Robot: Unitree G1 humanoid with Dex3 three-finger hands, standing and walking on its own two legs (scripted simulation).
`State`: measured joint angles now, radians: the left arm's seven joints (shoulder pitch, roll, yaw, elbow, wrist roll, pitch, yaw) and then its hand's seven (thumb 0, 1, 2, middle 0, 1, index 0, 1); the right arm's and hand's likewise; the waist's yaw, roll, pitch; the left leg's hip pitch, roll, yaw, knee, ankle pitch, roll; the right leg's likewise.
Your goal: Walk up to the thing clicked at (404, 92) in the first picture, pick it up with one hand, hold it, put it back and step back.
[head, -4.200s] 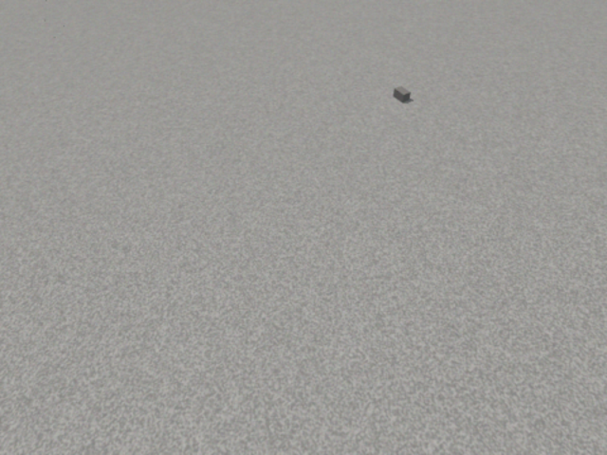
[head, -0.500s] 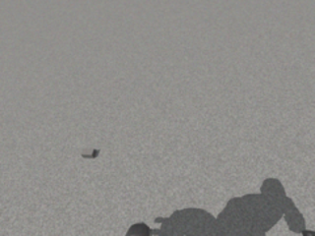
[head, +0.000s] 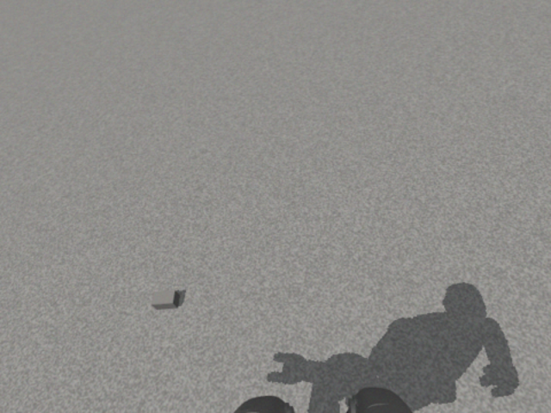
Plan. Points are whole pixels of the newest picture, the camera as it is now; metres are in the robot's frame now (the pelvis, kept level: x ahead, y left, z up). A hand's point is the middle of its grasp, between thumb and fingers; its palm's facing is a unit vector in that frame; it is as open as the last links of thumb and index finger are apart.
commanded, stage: walk up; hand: left
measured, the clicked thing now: (165, 300) +0.61 +0.55 -0.72
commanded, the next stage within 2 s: none
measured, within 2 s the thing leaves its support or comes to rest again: neither
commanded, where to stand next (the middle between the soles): +0.20 +0.31 m, yaw -2 degrees
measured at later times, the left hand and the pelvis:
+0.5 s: hand out of the picture +0.11 +0.52 -0.13, palm faces -0.03 -0.83 -0.55, open 7.4 cm; pelvis +0.06 +0.19 +0.00, yaw +0 degrees
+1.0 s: hand out of the picture +0.17 +0.66 -0.11, palm faces +0.00 -0.82 -0.57, open 7.4 cm; pelvis +0.12 +0.34 -0.01, yaw -1 degrees
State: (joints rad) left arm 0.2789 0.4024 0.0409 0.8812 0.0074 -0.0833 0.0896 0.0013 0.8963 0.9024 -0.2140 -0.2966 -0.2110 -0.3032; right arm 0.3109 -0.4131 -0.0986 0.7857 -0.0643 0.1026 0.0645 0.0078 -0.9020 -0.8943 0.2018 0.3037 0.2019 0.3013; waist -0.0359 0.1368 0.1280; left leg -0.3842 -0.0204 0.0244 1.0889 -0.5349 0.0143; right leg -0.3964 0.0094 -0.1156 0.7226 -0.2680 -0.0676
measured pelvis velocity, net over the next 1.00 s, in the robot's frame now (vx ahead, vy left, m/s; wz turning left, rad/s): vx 0.12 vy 0.34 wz -0.01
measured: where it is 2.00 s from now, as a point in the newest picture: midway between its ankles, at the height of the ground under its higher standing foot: outside the picture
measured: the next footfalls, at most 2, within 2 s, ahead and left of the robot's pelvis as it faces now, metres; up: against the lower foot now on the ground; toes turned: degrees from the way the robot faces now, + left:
left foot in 0.32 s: +0.11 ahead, +0.32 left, +0.00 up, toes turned +3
right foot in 0.66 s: +0.22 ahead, +0.14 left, +0.00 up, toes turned -7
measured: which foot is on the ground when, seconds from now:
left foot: up 0.00-0.30, down 0.32-0.68, up 0.70-0.98, down 1.00-1.00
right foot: down 0.00-0.36, up 0.38-0.64, down 0.66-1.00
